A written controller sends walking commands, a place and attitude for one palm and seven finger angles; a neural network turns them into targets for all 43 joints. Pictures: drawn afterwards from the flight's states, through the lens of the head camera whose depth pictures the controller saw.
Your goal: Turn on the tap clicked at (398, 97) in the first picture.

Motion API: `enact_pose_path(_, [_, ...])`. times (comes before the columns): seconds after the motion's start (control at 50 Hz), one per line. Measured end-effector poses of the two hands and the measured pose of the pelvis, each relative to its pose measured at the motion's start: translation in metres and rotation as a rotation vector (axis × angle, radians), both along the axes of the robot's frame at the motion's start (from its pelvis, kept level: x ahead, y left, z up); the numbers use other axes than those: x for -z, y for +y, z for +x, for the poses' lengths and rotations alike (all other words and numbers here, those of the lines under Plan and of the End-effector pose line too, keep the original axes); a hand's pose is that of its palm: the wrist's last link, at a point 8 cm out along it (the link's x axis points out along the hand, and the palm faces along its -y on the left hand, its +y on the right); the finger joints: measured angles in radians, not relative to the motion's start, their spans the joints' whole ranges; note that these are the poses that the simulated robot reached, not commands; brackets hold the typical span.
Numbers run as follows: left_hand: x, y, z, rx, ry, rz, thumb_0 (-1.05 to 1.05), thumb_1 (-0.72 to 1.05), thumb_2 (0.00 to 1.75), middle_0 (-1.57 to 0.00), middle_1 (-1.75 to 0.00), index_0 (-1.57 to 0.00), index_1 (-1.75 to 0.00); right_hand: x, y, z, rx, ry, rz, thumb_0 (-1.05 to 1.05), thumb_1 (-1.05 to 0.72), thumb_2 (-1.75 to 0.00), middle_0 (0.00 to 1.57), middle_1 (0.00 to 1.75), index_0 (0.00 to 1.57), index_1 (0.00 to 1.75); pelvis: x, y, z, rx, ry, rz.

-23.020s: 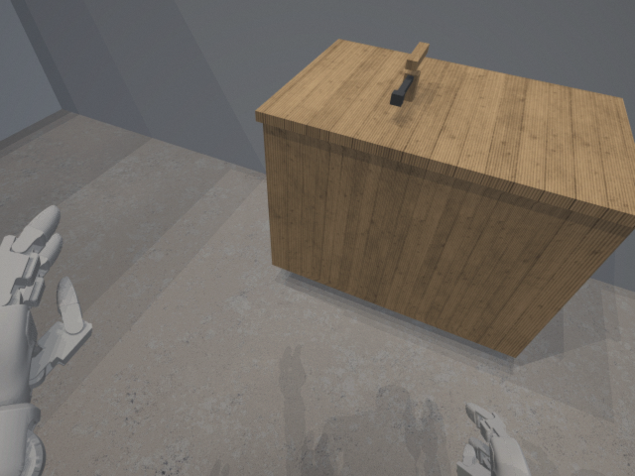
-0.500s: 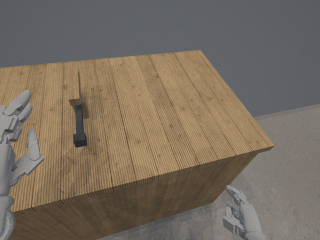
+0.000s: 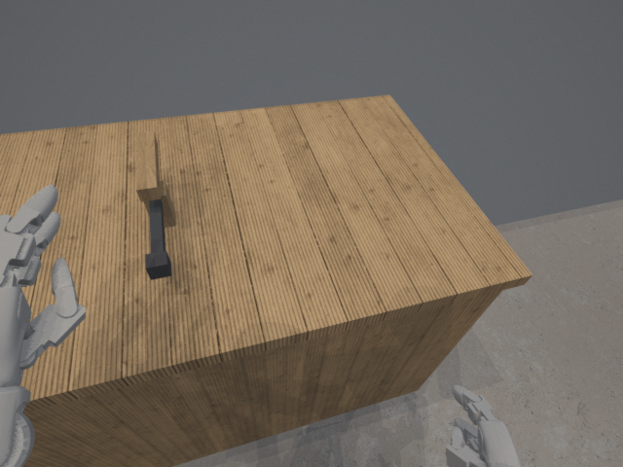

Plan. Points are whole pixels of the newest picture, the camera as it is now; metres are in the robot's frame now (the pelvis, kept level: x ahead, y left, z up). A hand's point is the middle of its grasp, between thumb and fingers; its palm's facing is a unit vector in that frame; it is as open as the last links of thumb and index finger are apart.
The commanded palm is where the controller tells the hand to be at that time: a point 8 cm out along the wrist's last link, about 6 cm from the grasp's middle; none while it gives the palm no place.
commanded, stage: look again from close up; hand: left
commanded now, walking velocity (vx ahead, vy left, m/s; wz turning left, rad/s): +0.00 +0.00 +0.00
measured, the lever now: (158, 265) +0.35 +0.25 +0.03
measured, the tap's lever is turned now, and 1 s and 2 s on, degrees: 0 0 0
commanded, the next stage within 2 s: shuffle to correct the standing spot in 0.08 s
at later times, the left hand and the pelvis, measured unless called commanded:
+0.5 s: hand (119, 291) +0.24 +0.21 +0.16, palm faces +0.34 -0.87 -0.36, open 7.4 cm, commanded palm +0.17 +0.25 +0.17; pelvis +0.01 -0.03 +0.00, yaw -1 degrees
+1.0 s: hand (201, 298) +0.24 +0.14 +0.16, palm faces +0.32 -0.87 -0.38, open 7.4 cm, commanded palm +0.18 +0.19 +0.17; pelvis +0.02 -0.09 -0.01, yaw -1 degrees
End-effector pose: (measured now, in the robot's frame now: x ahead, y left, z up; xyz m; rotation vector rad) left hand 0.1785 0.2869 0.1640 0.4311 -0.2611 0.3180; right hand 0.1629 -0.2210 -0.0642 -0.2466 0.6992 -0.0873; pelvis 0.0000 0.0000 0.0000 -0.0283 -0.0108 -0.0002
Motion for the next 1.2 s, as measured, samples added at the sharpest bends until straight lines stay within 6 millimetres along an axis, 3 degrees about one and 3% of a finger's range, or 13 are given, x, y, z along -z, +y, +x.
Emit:
enact_pose_path(0.34, [-0.005,-0.009,0.007,-0.008,-0.003,0.001,0.01,0.89,0.9,-0.21,-0.3,-0.21,-0.3,-0.001,-0.007,0.015,-0.006,-0.008,0.011,0.01,-0.9,-0.89,0.2,0.3,0.2,0.3,-0.001,-0.011,0.007,0.007,0.007,0.014])
enact_pose_path(0.5, [-0.008,-0.032,0.019,0.015,-0.007,-0.003,0.01,0.89,0.9,-0.21,-0.3,-0.21,-0.3,0.0,-0.016,0.023,-0.014,-0.008,0.042,0.01,-0.9,-0.89,0.2,0.3,0.21,0.3,-0.001,-0.028,0.01,0.01,0.017,0.021])
enact_pose_path(0.96, [-0.007,-0.104,0.024,0.03,0.043,0.0,0.01,0.89,0.9,-0.22,-0.3,-0.21,-0.3,0.014,-0.114,0.014,0.086,0.02,0.004,0.01,-0.9,-0.89,0.2,0.29,0.2,0.3,0.007,-0.092,0.018,0.011,0.023,0.021])
enact_pose_path(1.08, [-0.01,-0.106,0.02,0.003,0.055,0.019,0.01,0.89,0.9,-0.22,-0.3,-0.21,-0.3,0.018,-0.115,0.015,0.082,0.035,0.019,0.01,-0.9,-0.89,0.2,0.29,0.2,0.3,0.005,-0.093,0.022,0.004,0.017,0.026])
enact_pose_path(1.2, [-0.013,-0.094,0.018,-0.024,0.056,0.036,0.01,0.89,0.9,-0.22,-0.3,-0.21,-0.3,0.021,-0.099,0.022,0.031,0.047,0.022,0.01,-0.91,-0.89,0.2,0.29,0.2,0.3,0.004,-0.089,0.02,-0.017,0.011,0.023])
